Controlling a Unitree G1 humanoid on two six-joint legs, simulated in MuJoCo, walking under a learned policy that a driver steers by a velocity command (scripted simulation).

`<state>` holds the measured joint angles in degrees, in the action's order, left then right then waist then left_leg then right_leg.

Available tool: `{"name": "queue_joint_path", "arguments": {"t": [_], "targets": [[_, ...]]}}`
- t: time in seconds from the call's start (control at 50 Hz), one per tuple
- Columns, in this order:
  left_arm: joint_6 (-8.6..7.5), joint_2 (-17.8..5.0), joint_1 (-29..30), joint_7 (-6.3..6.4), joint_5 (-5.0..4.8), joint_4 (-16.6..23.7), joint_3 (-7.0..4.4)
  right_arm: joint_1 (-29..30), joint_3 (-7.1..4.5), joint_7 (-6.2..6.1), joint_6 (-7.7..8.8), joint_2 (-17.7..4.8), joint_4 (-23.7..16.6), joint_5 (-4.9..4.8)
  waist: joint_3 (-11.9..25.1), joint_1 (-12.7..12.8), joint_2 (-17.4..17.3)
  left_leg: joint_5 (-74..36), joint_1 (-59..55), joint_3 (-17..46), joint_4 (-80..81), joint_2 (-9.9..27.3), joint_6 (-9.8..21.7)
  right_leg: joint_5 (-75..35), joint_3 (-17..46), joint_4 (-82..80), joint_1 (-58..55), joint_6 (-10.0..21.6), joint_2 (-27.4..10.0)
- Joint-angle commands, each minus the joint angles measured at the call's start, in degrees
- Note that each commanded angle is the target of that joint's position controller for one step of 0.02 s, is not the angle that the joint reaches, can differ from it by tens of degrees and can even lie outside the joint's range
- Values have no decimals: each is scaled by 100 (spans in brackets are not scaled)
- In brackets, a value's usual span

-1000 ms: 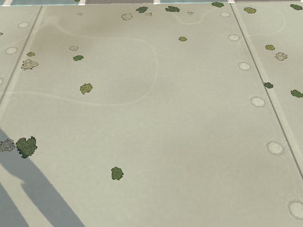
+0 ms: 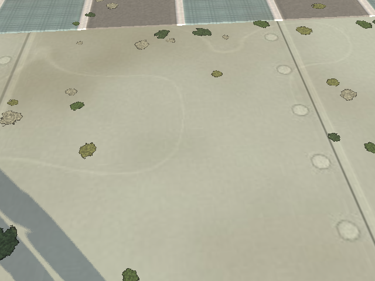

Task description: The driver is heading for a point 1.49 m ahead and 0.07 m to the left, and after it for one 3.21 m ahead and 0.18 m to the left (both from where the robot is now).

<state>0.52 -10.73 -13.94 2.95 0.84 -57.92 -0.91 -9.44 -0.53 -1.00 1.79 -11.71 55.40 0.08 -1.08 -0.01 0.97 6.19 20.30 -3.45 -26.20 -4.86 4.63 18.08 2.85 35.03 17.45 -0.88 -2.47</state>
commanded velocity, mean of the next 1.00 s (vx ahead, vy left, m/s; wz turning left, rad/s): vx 0.05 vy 0.00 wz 0.00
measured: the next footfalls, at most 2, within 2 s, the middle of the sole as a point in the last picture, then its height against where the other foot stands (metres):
right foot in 1.58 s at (228, 266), level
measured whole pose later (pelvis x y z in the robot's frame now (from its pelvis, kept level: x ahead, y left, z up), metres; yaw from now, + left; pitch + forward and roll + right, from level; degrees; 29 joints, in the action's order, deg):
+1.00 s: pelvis +0.09 -0.01 +0.00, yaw +2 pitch +0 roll +0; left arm -4.2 -10.6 -25.3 1.9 -1.3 -62.6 -2.9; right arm -13.0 -2.1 -0.3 3.9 -10.8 62.6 -2.0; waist 0.3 1.4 1.5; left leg 24.6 20.0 -2.6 -43.0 -0.3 5.4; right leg 23.1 -0.2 28.3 5.1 1.5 0.0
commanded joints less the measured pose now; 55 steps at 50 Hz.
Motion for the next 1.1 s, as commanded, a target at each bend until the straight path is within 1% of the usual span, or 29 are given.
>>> {"name": "queue_joint_path", "arguments": {"t": [0.02, 0.04, 0.06, 0.08, 0.1, 0.14, 0.18, 0.2, 0.32, 0.46, 0.6, 0.78, 0.8, 0.82, 0.84, 0.86, 0.88, 0.9, 0.92, 0.94, 0.96, 0.98, 1.0, 1.02, 1.04, 1.06, 1.08, 1.1], "targets": [[74, -522, -985, -10, 108, -130, -106, 145, -137, -66, -4, -646, -221, -80, -319, 250, -250, 3012, 892, 1114, 1287, 944, -57, 349, 34, -1032, -542, 386, -120], [8, -707, -841, -9, 32, -192, -155, 7, -162, -96, -19, -618, -213, -70, -504, 27, 334, 2366, 233, 714, 951, 624, -156, 1242, 162, -1314, 329, 485, -99], [-87, -566, -671, -12, 3, -181, -129, -54, -145, -120, -12, -535, -164, -13, -470, -29, 612, 1754, -364, 638, 580, 573, -201, 1562, 235, -1639, 729, 489, -120], [-172, -494, -526, -16, 4, -187, -119, -154, -144, -130, -5, -483, -121, 9, -392, -128, 758, 1310, -713, 566, 351, 536, -176, 1512, 288, -1811, 869, 418, -156], [-245, -526, -384, -26, -11, -163, -142, -263, -138, -144, -3, -433, -49, 41, -290, -207, 741, 1019, -951, 505, 211, 526, -147, 1353, 308, -1854, 893, 361, -159], [-340, -452, -384, -39, -55, -156, -145, -380, -141, -131, -12, -440, 66, 67, -241, -194, 419, 818, -953, 521, 193, 553, -88, 995, 272, -1744, 718, 323, -133], [-353, -381, -586, -42, -77, -208, -136, -347, -141, -116, -14, -459, 120, 29, -259, -91, 94, 858, -760, 584, 264, 602, -32, 594, 148, -1580, 447, 323, -40], [-352, -370, -671, -44, -75, -234, -133, -308, -135, -107, -7, -437, 133, 10, -235, -54, 30, 791, -700, 595, 267, 607, -23, 392, 105, -1495, 301, 327, -12], [-332, -352, -931, -79, -76, -300, -108, -381, -113, -76, 5, -395, 285, -30, 73, 12, -119, -328, -952, 587, 11, 630, -8, -680, -32, -1227, -104, 329, 57], [-266, -263, -966, -91, -82, -326, -85, -405, -123, -103, -75, -416, 413, -52, 29, -2, -94, -762, -1068, 606, -115, 643, -9, -1177, -101, -1169, -240, 312, 101], [-231, -209, -946, -76, -77, -362, -91, -290, -156, -126, -127, -410, 493, -58, -69, -14, -51, -742, -1115, 627, -91, 644, -31, -1158, -133, -1227, -279, 295, 119], [-223, -187, -950, -49, -72, -414, -100, -176, -190, -136, -149, -379, 588, -53, -140, -19, -62, -504, -1123, 635, -5, 637, -58, -866, -163, -1305, -273, 283, 133], [-216, -145, -1085, -46, -76, -490, -98, -280, -181, -134, -154, -319, 662, -50, -10, -10, -46, 153, -1170, 551, -14, 556, -51, -240, -209, -1350, -329, 316, 179], [-203, -233, -1126, -36, -113, -505, -133, -332, -210, -136, -162, -365, 698, -87, -113, -8, 29, 1304, -1019, 422, -137, 409, -24, 689, -176, -1363, -234, 433, 200], [-204, -361, -1091, -20, -145, -453, -175, -329, -240, -136, -149, -422, 695, -115, -335, 4, 135, 2360, -668, 357, -250, 316, 9, 1609, -1, -1419, -90, 601, 111], [-238, -437, -1133, -6, -182, -396, -199, -213, -247, -129, -95, -432, 632, -127, -606, 66, 183, 2891, -226, 387, -365, 323, 46, 2331, 302, -1574, 2, 780, -91], [-307, -536, -1315, -3, -226, -387, -229, -1, -231, -104, 4, -367, 524, -149, -810, 187, 311, 2863, 233, 383, -628, 351, 55, 2739, 789, -1836, -111, 998, -426], [-386, -729, -1497, -13, -257, -410, -292, 234, -200, -57, 127, -229, 406, -176, -941, 282, 624, 2304, 700, 165, -1144, 304, 5, 2932, 1507, -2253, -410, 1265, -939], [-457, -933, -1412, -26, -262, -381, -365, 385, -176, -2, 235, -152, 317, -190, -1122, 271, 897, 1722, 1117, 88, -1666, 417, 21, 2781, 2191, -2546, -616, 1533, -1495], [-520, -904, -1361, -47, -224, -347, -369, 489, -181, 46, 317, -197, 249, -185, -1198, 267, 811, 1722, 1400, 242, -1974, 612, 80, 2302, 2448, -2570, -712, 1650, -1743], [-569, -813, -1330, -80, -196, -312, -351, 506, -199, 85, 378, -266, 203, -202, -1161, 234, 695, 1951, 1609, 314, -2101, 718, 125, 1711, 2371, -2488, -957, 1629, -1762], [-590, -773, -1284, -123, -207, -274, -342, 485, -208, 115, 422, -304, 172, -235, -1083, 186, 631, 2101, 1602, 302, -1901, 777, 157, 1232, 2121, -2389, -1138, 1526, -1678], [-578, -784, -1185, -155, -242, -231, -342, 409, -218, 142, 455, -315, 181, -264, -1002, 97, 574, 2017, 1249, 201, -1435, 762, 172, 920, 1746, -2283, -1103, 1365, -1495], [-549, -820, -1014, -177, -272, -176, -342, 157, -240, 161, 470, -295, 284, -269, -887, -79, 548, 1625, 437, -40, -833, 615, 155, 685, 1269, -2113, -742, 1181, -1213], [-518, -849, -896, -198, -272, -121, -338, -361, -298, 168, 453, -316, 520, -249, -669, -294, 511, 1076, -711, -303, -495, 317, 84, 296, 851, -1820, -171, 1026, -890], [-518, -896, -798, -205, -245, -55, -337, -1061, -403, 162, 413, -444, 773, -214, -351, -577, 450, 791, -1743, -284, -499, 159, 57, -617, 524, -1266, 294, 889, -616], [-549, -724, -472, -218, -230, 94, -278, -2015, -544, 139, 396, -801, 978, -185, -50, -1009, -329, 1194, -2643, 928, 124, 909, 351, -1321, -122, 432, 973, 566, -123], [-654, -246, -518, -205, -239, 300, -161, -2758, -664, 149, 413, -1427, 1002, -169, 396, -1106, -1934, 1741, -3513, 3750, 1334, 2397, 1192, 219, -586, 2628, 2246, 224, 596]]}}
Velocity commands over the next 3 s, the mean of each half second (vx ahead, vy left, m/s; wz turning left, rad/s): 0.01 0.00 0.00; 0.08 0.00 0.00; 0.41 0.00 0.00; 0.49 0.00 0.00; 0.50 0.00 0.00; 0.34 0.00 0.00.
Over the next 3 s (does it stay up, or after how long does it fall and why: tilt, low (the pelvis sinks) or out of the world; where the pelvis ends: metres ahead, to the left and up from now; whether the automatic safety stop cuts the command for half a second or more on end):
stays up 1.10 0.00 0.01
